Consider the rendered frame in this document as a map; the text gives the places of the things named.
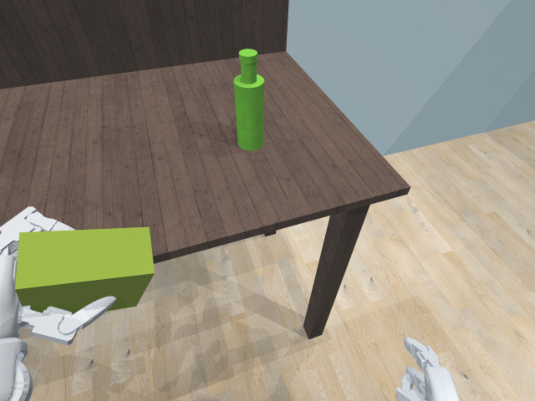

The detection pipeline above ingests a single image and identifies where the sponge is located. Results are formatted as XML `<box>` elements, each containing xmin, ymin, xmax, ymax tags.
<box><xmin>15</xmin><ymin>227</ymin><xmax>155</xmax><ymax>314</ymax></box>

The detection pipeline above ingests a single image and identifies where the right robot hand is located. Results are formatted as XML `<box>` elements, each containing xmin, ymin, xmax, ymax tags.
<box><xmin>396</xmin><ymin>337</ymin><xmax>461</xmax><ymax>401</ymax></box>

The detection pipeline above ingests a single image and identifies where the table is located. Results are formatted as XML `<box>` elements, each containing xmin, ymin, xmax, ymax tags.
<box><xmin>0</xmin><ymin>0</ymin><xmax>410</xmax><ymax>339</ymax></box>

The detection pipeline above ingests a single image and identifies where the left robot hand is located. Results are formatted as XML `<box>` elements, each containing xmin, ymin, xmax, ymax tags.
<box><xmin>0</xmin><ymin>206</ymin><xmax>116</xmax><ymax>345</ymax></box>

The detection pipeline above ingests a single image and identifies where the robot left forearm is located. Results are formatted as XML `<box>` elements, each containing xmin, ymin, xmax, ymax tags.
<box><xmin>0</xmin><ymin>338</ymin><xmax>33</xmax><ymax>401</ymax></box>

